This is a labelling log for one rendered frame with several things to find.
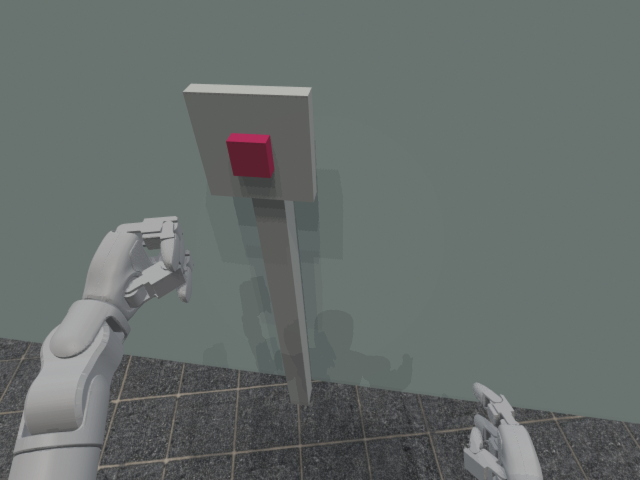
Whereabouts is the robot left hand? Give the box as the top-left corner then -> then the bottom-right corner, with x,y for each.
82,216 -> 194,321

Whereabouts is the panel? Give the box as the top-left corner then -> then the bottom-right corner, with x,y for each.
183,84 -> 317,406

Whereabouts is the robot right hand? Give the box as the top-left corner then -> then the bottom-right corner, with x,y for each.
463,382 -> 543,480

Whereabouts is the button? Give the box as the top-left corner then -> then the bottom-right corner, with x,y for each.
226,133 -> 274,178

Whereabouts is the robot left forearm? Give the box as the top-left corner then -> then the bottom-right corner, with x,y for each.
8,299 -> 131,480

